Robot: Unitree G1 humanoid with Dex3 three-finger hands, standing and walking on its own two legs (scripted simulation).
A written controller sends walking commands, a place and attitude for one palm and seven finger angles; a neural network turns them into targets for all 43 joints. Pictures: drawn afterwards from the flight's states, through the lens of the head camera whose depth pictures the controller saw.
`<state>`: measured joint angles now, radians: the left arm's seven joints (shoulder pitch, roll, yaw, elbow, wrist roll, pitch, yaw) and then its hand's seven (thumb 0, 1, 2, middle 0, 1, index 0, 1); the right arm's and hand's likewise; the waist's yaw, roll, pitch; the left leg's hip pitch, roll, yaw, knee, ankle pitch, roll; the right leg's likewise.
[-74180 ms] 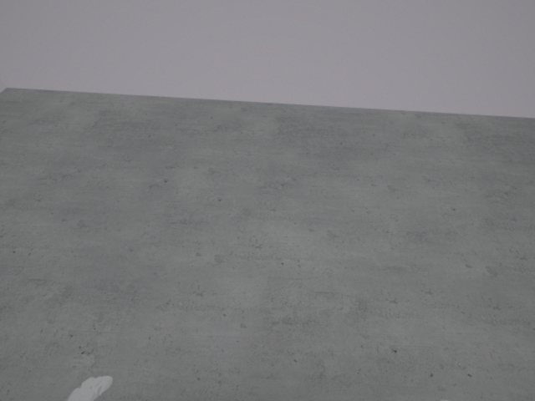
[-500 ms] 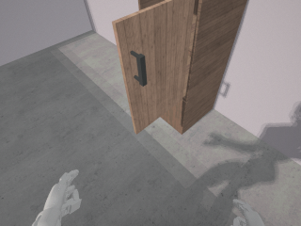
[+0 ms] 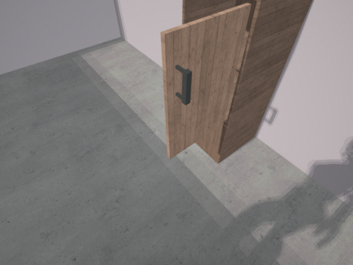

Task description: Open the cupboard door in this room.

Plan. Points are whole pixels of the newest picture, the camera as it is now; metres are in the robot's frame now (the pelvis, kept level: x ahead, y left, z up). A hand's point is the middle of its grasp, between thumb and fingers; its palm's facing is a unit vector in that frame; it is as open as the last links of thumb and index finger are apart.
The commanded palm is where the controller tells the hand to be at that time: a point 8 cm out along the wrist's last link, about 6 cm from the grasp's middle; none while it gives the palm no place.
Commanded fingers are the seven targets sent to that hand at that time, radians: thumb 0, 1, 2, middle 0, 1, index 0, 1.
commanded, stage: let the arm hang, fingers relaxed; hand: left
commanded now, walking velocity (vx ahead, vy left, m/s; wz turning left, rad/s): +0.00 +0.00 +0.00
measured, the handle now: (182, 85) +0.64 +0.02 +0.05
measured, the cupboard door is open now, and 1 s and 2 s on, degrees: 91 91 91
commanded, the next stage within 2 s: look to check the result in 0.42 s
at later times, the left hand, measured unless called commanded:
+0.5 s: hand out of the picture +0.00 +0.16 -0.18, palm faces +0.02 -0.98 -0.18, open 7.4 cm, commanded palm none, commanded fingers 0.00 0.90 0.90 -0.20 -0.30 -0.20 -0.30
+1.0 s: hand out of the picture +0.03 +0.16 -0.17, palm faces +0.01 -0.98 -0.20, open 7.4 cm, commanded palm none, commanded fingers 0.00 0.90 0.90 -0.20 -0.30 -0.20 -0.30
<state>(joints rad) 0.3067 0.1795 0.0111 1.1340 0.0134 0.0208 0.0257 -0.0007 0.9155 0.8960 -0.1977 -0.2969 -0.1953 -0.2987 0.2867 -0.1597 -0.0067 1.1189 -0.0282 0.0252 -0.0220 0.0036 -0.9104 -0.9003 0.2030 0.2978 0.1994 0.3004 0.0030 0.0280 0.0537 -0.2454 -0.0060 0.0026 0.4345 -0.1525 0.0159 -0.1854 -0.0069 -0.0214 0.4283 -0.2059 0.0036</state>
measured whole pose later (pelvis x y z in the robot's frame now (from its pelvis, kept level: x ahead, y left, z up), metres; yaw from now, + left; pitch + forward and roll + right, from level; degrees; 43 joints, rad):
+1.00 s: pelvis +0.02 -0.01 +0.00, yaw -1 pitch -2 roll +0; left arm 0.25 0.14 0.01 1.15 0.01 -0.01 0.03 0.00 0.91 0.90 -0.20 -0.30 -0.20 -0.30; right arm 0.25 -0.15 -0.01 1.15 -0.02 0.00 -0.03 0.00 -0.91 -0.90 0.20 0.30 0.20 0.30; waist -0.01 0.02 0.05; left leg -0.20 0.00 0.02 0.41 -0.18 0.01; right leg -0.16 0.00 -0.01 0.42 -0.23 0.00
